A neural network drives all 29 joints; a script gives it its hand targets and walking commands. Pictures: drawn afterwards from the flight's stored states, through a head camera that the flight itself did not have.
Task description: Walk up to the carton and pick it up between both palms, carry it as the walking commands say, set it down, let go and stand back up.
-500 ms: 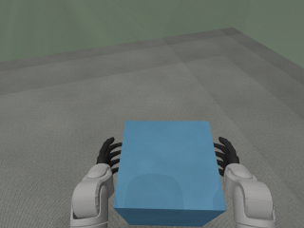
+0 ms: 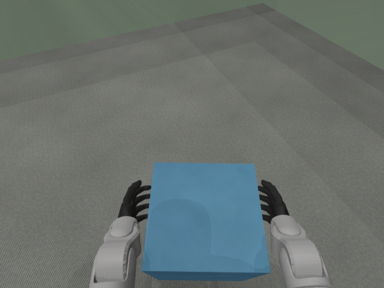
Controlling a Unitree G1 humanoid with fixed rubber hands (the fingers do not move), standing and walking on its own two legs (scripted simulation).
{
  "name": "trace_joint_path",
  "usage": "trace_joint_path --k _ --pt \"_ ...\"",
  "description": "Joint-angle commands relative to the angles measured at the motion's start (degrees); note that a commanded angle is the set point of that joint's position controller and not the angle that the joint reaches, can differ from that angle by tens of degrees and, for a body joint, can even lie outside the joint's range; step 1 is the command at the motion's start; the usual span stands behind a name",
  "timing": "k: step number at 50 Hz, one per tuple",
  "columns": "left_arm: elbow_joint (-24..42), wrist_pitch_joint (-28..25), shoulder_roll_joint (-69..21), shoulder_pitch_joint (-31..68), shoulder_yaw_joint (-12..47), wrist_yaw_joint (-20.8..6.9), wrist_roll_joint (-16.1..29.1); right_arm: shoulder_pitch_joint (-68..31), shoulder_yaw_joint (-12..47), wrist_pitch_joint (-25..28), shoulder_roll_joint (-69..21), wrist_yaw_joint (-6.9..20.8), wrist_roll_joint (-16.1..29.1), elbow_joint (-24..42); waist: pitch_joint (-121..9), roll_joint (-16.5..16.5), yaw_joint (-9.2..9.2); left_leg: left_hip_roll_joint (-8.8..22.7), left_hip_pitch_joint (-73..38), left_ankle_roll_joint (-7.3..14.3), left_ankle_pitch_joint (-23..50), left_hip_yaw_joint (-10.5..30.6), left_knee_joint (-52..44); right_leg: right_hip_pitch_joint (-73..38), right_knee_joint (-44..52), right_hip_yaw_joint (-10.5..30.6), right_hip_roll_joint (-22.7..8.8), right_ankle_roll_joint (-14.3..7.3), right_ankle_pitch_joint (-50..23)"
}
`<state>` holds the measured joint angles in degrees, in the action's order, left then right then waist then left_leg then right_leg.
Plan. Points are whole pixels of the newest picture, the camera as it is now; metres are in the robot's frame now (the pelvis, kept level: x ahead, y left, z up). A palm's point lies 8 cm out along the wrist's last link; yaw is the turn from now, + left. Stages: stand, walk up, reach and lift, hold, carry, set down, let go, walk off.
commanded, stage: hold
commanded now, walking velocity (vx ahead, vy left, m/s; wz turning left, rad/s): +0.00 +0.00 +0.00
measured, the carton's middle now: (201, 227) +0.26 +0.04 -0.06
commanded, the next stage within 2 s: set down in 0.34 s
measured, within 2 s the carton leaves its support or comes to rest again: neither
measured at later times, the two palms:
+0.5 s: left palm (124, 200) +0.26 +0.20 +0.04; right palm (270, 197) +0.30 -0.09 +0.04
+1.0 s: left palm (138, 213) +0.27 +0.20 -0.05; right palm (263, 204) +0.32 -0.10 -0.05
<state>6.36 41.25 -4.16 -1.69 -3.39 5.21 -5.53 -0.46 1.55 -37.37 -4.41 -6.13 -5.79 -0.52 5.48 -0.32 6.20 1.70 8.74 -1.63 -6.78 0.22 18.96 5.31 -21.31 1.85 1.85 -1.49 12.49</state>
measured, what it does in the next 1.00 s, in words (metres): stands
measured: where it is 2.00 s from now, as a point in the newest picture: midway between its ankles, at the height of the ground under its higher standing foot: outside the picture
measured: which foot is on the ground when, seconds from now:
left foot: down 0.00-1.00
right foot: down 0.00-1.00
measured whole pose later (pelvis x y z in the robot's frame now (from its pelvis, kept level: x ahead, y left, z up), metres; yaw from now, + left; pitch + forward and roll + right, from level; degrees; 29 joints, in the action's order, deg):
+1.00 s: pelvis -0.02 -0.01 -0.02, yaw +1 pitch +8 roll +0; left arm -24.9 22.7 -10.3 20.7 -25.2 -2.0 -20.0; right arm -24.3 -20.1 -20.5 -11.3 -1.8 -18.4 -32.7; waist 1.0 -1.8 6.9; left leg 1.8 31.0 -2.2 -11.1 2.4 34.5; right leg 27.4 -37.8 0.6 3.0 -2.4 17.9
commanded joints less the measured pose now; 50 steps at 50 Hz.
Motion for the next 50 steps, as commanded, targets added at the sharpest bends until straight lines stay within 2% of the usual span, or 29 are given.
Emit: trace_joint_path --k 1,6,11,14,17,18,19,21,23,26,28,32,38,43,50 --pt "6.5 -1.5 -21.1 19.2 20.3 -7.6 7.2 -20.8 18.3 1.6 -22.7 6.7 5.4 6.8 -14.1 -0.8 -0.87 -7.1 -11.8 2.0 7.3 0.5 2.1 4.0 4.0 4.0 1.5 -0.4 -6.1" --pt "1.7 0.0 -30.4 27.3 22.4 -8.7 7.2 -29.9 18.1 0.9 -27.6 10.1 6.1 2.4 -12.9 0.5 -2.70 -6.1 -12.2 1.5 1.4 2.3 2.6 8.0 2.4 3.2 2.5 -1.8 2.6" --pt "-2.5 0.8 -44.3 37.3 26.4 -10.3 7.8 -39.1 18.6 1.0 -36.2 15.3 7.0 -2.9 -15.0 3.2 -4.58 -4.0 -12.1 0.1 -4.3 4.7 1.4 8.3 0.5 3.2 3.0 -2.4 4.6" --pt "-7.0 0.9 -53.7 41.8 26.8 -11.7 7.5 -46.0 19.2 1.0 -42.7 18.8 7.9 -5.0 -17.1 4.4 -4.20 -2.7 -11.6 -0.2 -6.9 6.2 0.4 7.2 -0.5 3.3 3.2 -2.4 4.4" --pt "-12.6 0.8 -59.4 43.5 24.6 -13.2 6.5 -50.3 18.3 0.8 -47.1 21.8 8.1 -8.3 -18.6 4.1 -3.28 -2.0 -11.9 -0.1 -7.4 6.8 -0.5 6.6 -0.5 3.5 3.4 -2.4 4.1" --pt "-16.9 0.2 -58.5 41.0 19.3 -12.3 2.7 -53.7 25.4 1.1 -57.1 23.1 11.2 -10.2 -24.9 0.8 9.20 -3.7 -14.8 2.2 -0.1 8.0 1.2 8.8 -1.5 3.7 3.4 -1.4 3.8" --pt "-19.7 0.4 -59.8 41.7 19.5 -12.8 2.4 -52.0 22.1 1.1 -56.7 23.6 9.7 -13.6 -23.0 2.1 6.40 -3.6 -14.8 1.8 1.2 7.4 1.5 9.6 -1.7 3.7 3.4 -1.5 3.8" --pt "-22.9 0.2 -63.5 45.7 19.7 -14.3 3.0 -52.8 16.0 2.0 -55.4 24.4 6.9 -19.7 -19.5 4.1 0.71 -3.2 -15.4 0.9 -2.9 8.0 0.5 12.4 -1.9 3.1 3.8 -1.9 5.2" --pt "-26.0 -0.6 -64.4 49.4 17.7 -15.9 2.5 -54.0 10.8 3.2 -55.6 24.8 3.8 -23.6 -17.7 4.1 -1.72 -3.4 -15.0 0.3 -6.6 7.2 0.6 13.3 -0.7 3.0 3.3 -2.3 7.1" --pt "-30.2 -2.1 -63.7 51.5 13.6 -17.2 1.1 -54.3 5.3 4.6 -55.0 25.0 -0.4 -28.5 -15.8 3.3 -3.24 -3.8 -13.5 0.0 -7.3 5.6 1.0 12.8 0.3 2.9 2.8 -2.5 8.4" --pt "-32.7 -3.3 -62.3 51.8 10.9 -17.8 0.0 -54.7 3.1 5.6 -54.7 24.7 -2.1 -30.8 -14.7 2.2 -2.97 -4.7 -12.8 0.4 -6.3 4.3 1.8 13.3 1.2 2.9 2.2 -2.5 9.5" --pt "-35.3 -6.5 -59.1 51.6 6.8 -18.4 -2.3 -56.4 2.2 7.9 -56.0 23.5 -2.9 -32.3 -14.7 -0.9 -0.68 -5.9 -11.1 1.9 -2.9 2.8 4.5 14.9 1.0 3.2 1.7 -1.7 9.5" --pt "-35.5 -11.7 -55.7 51.4 4.4 -18.5 -4.6 -56.2 3.1 12.3 -58.3 20.8 -2.7 -33.4 -20.5 -2.1 1.55 -6.3 -6.2 2.9 5.7 2.3 10.6 17.8 -2.9 4.4 1.5 0.0 1.5" --pt "-34.7 -16.2 -54.2 51.1 5.6 -18.9 -5.0 -54.2 5.0 16.3 -59.5 18.5 -3.1 -33.1 -27.1 -2.2 1.85 -6.8 -0.8 2.7 11.5 1.9 14.6 17.3 -6.4 5.3 1.9 0.7 -7.2" --pt "-33.7 -21.6 -52.0 50.7 7.5 -19.9 -5.7 -51.6 7.0 21.3 -58.4 16.4 -3.9 -33.1 -32.7 -2.1 1.06 -7.6 8.0 2.6 13.0 1.9 19.1 19.7 -11.0 5.7 3.0 1.3 -12.5"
